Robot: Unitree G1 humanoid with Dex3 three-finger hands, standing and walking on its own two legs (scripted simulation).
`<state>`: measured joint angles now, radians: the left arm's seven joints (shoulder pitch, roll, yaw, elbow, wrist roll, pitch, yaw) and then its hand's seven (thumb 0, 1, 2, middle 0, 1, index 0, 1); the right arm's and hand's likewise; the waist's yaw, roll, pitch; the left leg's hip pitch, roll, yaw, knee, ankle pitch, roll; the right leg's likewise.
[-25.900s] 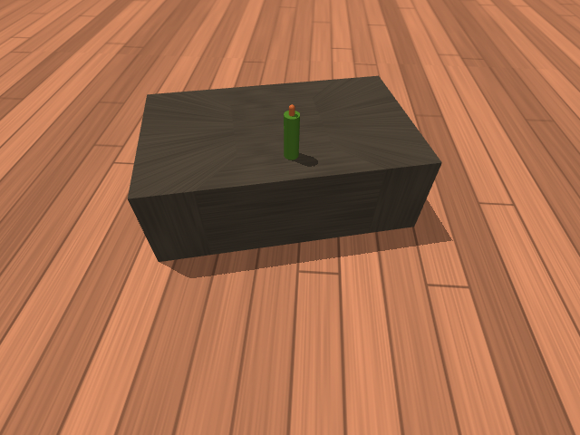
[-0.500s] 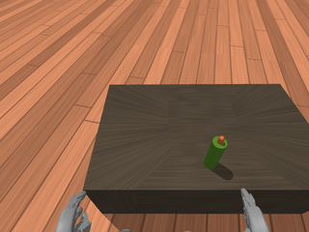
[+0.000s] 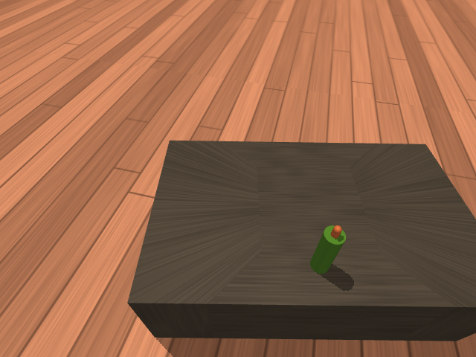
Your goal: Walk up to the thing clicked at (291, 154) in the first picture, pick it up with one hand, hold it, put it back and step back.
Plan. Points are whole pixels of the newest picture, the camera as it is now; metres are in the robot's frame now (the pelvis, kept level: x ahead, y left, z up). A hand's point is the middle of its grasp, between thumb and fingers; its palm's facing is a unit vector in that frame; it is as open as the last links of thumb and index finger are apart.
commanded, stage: stand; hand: right
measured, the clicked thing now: (328, 247) +0.46 -0.25 -0.27
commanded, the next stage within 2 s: none
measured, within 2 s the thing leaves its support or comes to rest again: neither
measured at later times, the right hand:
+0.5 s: hand out of the picture +0.07 -0.23 -0.14, palm faces -0.04 +0.93 -0.35, open 7.4 cm
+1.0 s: hand out of the picture +0.06 -0.23 -0.14, palm faces -0.05 +0.94 -0.35, open 7.4 cm
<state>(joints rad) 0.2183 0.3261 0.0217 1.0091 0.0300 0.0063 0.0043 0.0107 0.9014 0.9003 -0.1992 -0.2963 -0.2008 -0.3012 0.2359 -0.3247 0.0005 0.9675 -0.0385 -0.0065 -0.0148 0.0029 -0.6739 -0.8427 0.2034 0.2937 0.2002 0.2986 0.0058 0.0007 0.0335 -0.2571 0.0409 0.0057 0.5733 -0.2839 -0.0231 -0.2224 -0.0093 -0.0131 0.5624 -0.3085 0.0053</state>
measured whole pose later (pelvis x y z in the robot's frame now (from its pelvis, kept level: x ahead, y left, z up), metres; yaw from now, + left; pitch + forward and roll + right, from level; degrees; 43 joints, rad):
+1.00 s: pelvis +0.00 +0.02 +0.02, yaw +1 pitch -3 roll +0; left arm 0.13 0.34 0.00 1.17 0.02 0.00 0.00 0.01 0.90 0.90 -0.20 -0.30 -0.20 -0.30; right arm 0.12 -0.34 0.00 1.17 -0.02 -0.01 0.00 0.01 -0.91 -0.89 0.21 0.30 0.20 0.30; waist 0.00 -0.01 0.06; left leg -0.13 0.00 0.01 0.34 -0.17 0.00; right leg -0.09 -0.04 -0.01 0.33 -0.19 0.04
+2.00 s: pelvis +0.01 +0.02 +0.02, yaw +2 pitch -2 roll +0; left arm 0.12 0.34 0.01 1.13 0.02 0.00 0.00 0.01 0.90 0.90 -0.20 -0.30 -0.20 -0.30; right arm 0.11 -0.34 0.00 1.14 -0.02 -0.01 0.00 0.01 -0.91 -0.89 0.21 0.30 0.20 0.30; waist 0.00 -0.01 0.05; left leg -0.12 0.00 -0.01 0.33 -0.17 0.00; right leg -0.07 -0.05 -0.03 0.30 -0.20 0.04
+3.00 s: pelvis -0.18 +0.02 +0.00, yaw +6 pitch -2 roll -2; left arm 0.16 0.40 0.09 0.86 0.01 0.05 0.03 0.01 0.90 0.90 -0.20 -0.30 -0.20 -0.30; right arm 0.11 -0.37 -0.04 0.88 -0.05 0.06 0.01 0.01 -0.91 -0.89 0.21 0.30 0.20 0.30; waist 0.01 -0.02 0.15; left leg -0.34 -0.01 0.00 0.61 -0.25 0.06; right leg -0.50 0.11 0.12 1.25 -0.51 -0.02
